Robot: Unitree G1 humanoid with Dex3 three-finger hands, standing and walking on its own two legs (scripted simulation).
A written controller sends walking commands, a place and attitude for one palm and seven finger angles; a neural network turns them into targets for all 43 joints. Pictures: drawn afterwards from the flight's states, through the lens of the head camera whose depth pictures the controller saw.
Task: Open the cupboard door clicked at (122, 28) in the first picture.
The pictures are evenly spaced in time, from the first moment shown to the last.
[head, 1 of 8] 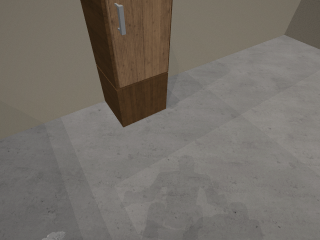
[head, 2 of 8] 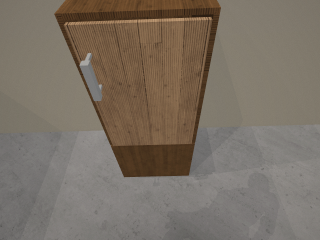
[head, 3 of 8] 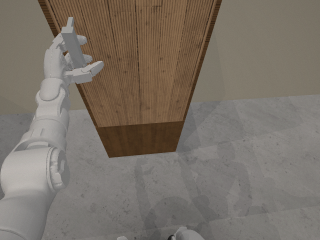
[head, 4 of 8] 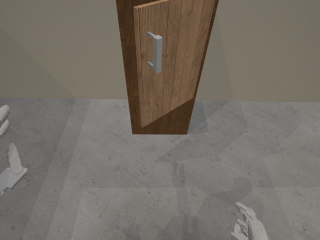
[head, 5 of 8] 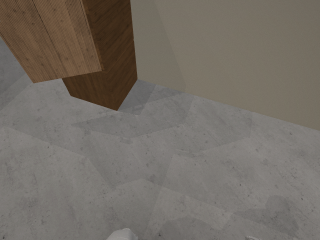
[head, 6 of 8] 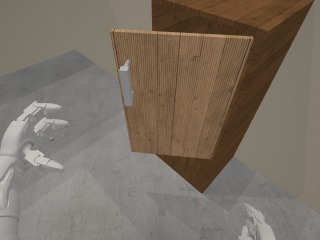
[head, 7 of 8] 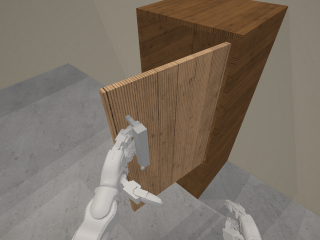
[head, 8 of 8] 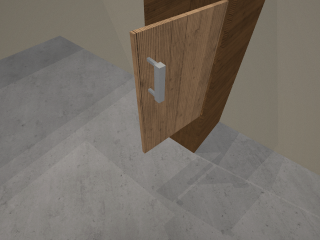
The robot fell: no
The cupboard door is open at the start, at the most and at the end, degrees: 0 80 78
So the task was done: yes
